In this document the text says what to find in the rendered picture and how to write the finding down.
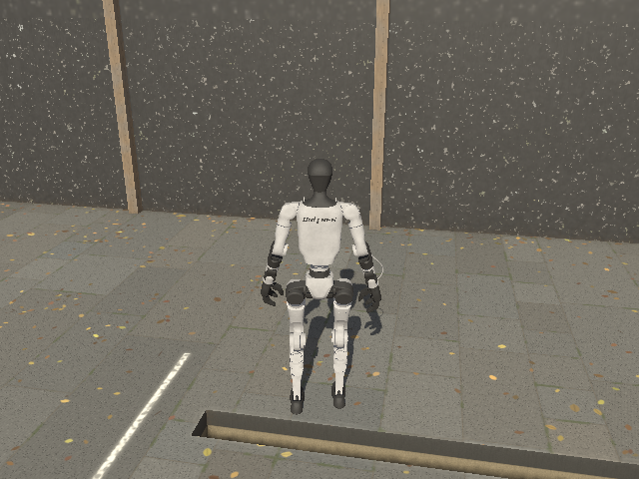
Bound right robot upper arm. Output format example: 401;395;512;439
340;202;368;257

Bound right robot hand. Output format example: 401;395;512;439
358;286;381;313

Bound left robot hand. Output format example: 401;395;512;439
261;282;284;306

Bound left robot shin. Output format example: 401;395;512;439
290;333;304;400

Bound left robot upper arm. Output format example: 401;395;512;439
272;202;299;256

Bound right robot foot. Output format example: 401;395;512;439
331;382;345;409

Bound left robot forearm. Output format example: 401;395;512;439
263;241;283;284

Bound right robot forearm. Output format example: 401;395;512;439
358;242;378;288

